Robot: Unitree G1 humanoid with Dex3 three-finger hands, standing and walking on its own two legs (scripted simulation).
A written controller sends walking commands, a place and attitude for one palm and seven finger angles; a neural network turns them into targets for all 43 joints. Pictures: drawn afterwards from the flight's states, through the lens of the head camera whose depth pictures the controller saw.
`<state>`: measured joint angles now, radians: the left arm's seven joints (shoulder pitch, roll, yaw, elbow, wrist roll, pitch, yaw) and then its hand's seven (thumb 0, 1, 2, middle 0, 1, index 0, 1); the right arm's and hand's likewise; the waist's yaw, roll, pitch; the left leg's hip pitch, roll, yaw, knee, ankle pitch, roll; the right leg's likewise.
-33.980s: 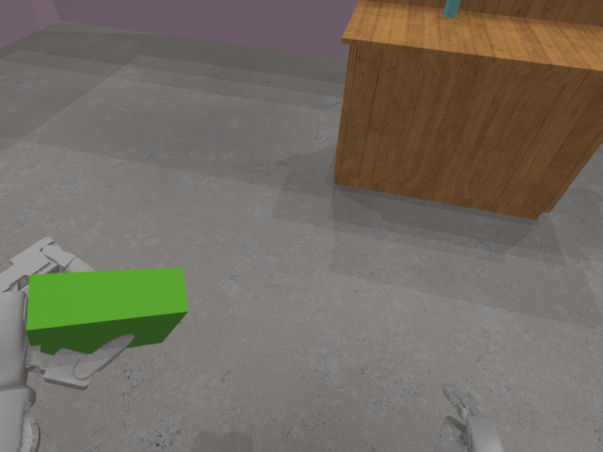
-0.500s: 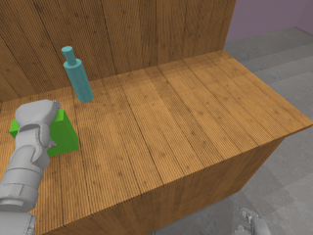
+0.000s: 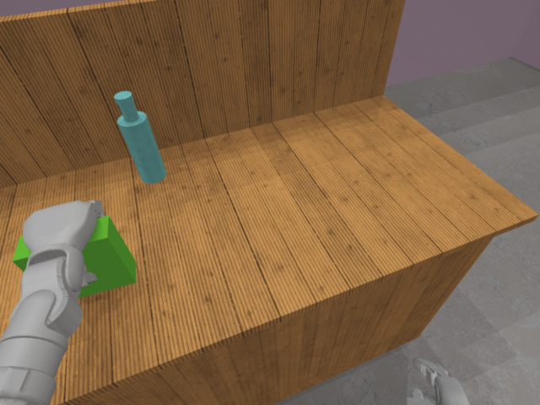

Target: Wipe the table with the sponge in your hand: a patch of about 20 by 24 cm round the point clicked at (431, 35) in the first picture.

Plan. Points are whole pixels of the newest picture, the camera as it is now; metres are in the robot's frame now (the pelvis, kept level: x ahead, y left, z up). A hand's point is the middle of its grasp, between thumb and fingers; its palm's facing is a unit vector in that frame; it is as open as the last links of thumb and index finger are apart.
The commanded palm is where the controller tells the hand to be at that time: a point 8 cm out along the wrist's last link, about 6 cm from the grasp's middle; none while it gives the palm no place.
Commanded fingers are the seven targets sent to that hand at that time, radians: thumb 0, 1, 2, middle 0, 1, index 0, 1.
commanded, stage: wipe back along the first lane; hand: left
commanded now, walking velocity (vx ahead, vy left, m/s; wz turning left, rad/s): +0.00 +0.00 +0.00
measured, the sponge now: (88, 268) +0.30 +0.34 +0.03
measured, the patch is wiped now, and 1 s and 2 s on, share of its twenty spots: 1.00 1.00 1.00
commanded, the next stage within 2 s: lift the sponge slowly off the table in 1.14 s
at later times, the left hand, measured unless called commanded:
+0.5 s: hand (79, 274) +0.26 +0.31 +0.08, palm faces +0.01 -0.03 -1.00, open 9.3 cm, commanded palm +0.22 +0.30 +0.12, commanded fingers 0.00 0.10 1.30 -1.20 -1.60 -1.20 -1.60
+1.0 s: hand (76, 301) +0.22 +0.29 +0.08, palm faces +0.05 -0.07 -1.00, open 9.3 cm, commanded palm +0.18 +0.27 +0.12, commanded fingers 0.00 0.10 1.30 -1.20 -1.60 -1.20 -1.60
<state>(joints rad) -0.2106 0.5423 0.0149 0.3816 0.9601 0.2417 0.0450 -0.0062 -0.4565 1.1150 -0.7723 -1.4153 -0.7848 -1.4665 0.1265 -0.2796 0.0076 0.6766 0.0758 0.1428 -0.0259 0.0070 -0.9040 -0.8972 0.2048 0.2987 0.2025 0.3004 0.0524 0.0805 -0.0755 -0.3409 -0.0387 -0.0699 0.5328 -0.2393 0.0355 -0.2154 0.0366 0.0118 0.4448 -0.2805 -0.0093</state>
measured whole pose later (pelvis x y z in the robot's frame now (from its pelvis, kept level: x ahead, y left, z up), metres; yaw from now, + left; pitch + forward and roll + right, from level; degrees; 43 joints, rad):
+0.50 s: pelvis +0.00 +0.00 +0.00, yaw -1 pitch +1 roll -1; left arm 0.00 0.51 -0.01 0.13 0.93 0.30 0.06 0.02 -0.45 1.11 -0.77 -1.42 -0.79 -1.47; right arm 0.09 -0.27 0.01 0.66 0.07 0.11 -0.02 0.01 -0.90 -0.90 0.20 0.30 0.20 0.30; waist 0.08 0.10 -0.07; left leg -0.30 -0.03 -0.06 0.53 -0.24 0.03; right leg -0.18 0.04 0.02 0.46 -0.29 -0.01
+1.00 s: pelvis +0.00 +0.00 +0.00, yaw -1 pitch -1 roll -1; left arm 0.21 0.47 -0.02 -0.12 0.93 0.37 0.06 0.03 -0.44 1.10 -0.76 -1.42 -0.79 -1.47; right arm 0.04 -0.26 0.03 0.65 0.06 0.09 0.00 0.01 -0.90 -0.90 0.20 0.30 0.20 0.30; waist 0.10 0.10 -0.06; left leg -0.26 -0.03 -0.05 0.54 -0.26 0.03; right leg -0.15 0.04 0.03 0.47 -0.30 -0.01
